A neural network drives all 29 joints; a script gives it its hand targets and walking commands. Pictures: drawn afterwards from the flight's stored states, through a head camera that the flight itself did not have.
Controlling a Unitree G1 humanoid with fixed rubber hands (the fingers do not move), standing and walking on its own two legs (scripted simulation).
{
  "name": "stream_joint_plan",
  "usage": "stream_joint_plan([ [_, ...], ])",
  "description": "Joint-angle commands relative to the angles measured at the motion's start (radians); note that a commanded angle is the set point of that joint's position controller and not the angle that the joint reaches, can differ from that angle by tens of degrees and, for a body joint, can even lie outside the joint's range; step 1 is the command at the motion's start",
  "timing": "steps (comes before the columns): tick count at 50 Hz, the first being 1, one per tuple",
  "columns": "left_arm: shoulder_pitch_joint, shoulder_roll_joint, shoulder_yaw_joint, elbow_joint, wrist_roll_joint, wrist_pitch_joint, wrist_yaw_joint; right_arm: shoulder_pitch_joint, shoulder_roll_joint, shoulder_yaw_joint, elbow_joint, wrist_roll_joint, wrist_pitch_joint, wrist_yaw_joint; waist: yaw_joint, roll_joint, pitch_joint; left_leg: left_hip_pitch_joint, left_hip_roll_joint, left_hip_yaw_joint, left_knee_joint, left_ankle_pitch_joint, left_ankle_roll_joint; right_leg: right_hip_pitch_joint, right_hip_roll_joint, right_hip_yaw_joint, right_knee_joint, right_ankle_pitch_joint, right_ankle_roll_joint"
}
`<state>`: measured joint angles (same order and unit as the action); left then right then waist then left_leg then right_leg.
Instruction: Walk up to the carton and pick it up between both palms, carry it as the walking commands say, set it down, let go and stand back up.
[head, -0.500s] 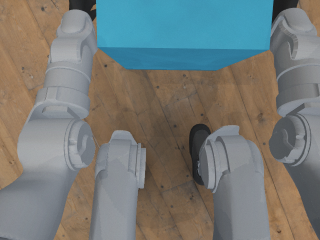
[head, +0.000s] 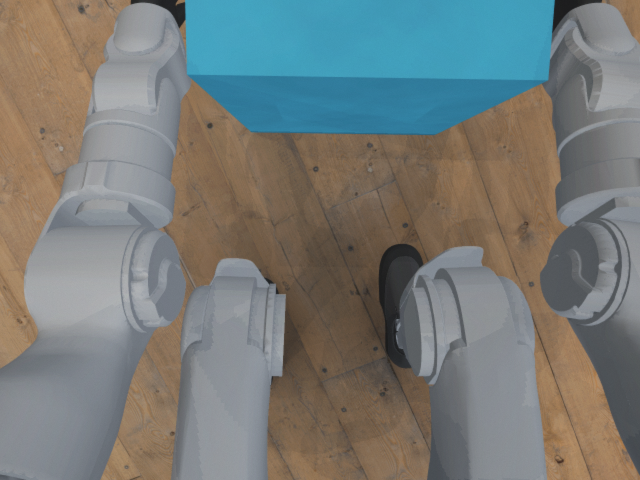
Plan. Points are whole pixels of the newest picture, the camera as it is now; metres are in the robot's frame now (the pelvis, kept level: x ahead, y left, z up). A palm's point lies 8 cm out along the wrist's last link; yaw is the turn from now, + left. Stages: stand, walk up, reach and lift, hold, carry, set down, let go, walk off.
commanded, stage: set down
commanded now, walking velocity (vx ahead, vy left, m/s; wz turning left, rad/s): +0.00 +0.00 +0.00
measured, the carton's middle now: (353, 40) +0.54 -0.06 -0.22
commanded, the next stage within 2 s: let go in 1.88 s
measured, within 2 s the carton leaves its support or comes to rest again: rests again in 0.12 s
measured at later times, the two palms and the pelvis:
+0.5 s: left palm (138, 18) +0.56 +0.15 -0.15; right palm (583, 28) +0.52 -0.27 -0.16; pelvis +0.00 +0.00 +0.00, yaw -1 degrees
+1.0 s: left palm out of the picture +0.57 +0.16 -0.05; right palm out of the picture +0.52 -0.30 -0.05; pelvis +0.01 -0.01 +0.06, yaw -1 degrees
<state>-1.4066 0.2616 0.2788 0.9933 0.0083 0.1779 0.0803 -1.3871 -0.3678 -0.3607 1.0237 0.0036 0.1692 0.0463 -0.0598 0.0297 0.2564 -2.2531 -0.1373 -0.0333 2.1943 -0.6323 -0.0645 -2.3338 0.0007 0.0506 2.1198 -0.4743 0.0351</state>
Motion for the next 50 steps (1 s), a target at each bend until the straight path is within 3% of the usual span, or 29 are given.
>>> stream_joint_plan([
  [1,-0.387,-0.503,-0.22,-0.046,-0.048,-0.023,-0.147,-0.352,0.445,0.2,-0.017,0.042,-0.02,0.139,-0.054,0.043,-0.983,0.338,0.022,0.106,-0.225,0.189,0.018,0.649,0.034,-0.118,-0.107,0.205,-0.014],
  [4,-0.292,-0.241,-0.155,-0.018,-0.042,-0.047,-0.078,-0.266,0.172,0.137,0.014,0.037,-0.059,0.061,-0.053,0.038,-0.999,0.367,0.034,0.11,-0.231,0.196,0.006,0.686,0.02,-0.119,-0.115,0.214,-0.006],
  [6,-0.213,0.02,-0.105,-0.007,-0.05,-0.07,-0.017,-0.183,-0.084,0.083,0.041,0.044,-0.088,-0.006,-0.049,0.023,-0.997,0.388,0.05,0.111,-0.242,0.189,0.0,0.718,0.005,-0.114,-0.124,0.207,-0.003],
  [9,-0.229,0.126,-0.131,-0.035,-0.118,-0.095,0.026,-0.212,-0.164,0.112,0.019,0.114,-0.123,-0.064,-0.041,0.003,-1.065,0.423,0.065,0.092,-0.237,0.225,0.005,0.772,-0.001,-0.096,-0.117,0.252,-0.006],
  [13,-0.266,0.188,-0.157,-0.078,-0.174,-0.116,0.055,-0.266,-0.218,0.156,-0.028,0.182,-0.147,-0.098,-0.02,-0.013,-1.175,0.46,0.071,0.081,-0.209,0.286,0.013,0.828,-0.002,-0.085,-0.084,0.328,-0.003],
  [26,-0.171,0.237,-0.143,-0.023,-0.187,-0.114,0.024,-0.162,-0.246,0.171,0.017,0.205,-0.139,-0.077,-0.016,-0.026,-1.103,0.406,0.09,0.081,-0.2,0.256,0.022,0.789,-0.018,-0.086,-0.086,0.325,-0.008],
  [30,-0.187,0.271,-0.137,-0.05,-0.193,-0.111,0.013,-0.176,-0.272,0.171,-0.023,0.214,-0.133,-0.068,-0.008,-0.028,-1.128,0.42,0.095,0.081,-0.2,0.253,0.026,0.81,-0.022,-0.084,-0.087,0.327,-0.011],
  [38,-0.19,0.31,-0.125,-0.235,-0.2,-0.048,0.013,-0.162,-0.33,0.144,-0.218,0.213,-0.066,-0.058,-0.025,-0.027,-1.375,0.544,0.082,0.113,-0.249,0.261,0.028,0.987,-0.009,-0.103,-0.138,0.363,-0.018],
  [50,-0.083,0.265,-0.069,-0.225,-0.142,0.009,-0.025,-0.067,-0.277,0.092,-0.22,0.159,-0.006,-0.009,-0.007,-0.038,-1.239,0.519,0.063,0.118,-0.431,0.233,0.033,0.95,0.017,-0.101,-0.324,0.318,-0.017],
])
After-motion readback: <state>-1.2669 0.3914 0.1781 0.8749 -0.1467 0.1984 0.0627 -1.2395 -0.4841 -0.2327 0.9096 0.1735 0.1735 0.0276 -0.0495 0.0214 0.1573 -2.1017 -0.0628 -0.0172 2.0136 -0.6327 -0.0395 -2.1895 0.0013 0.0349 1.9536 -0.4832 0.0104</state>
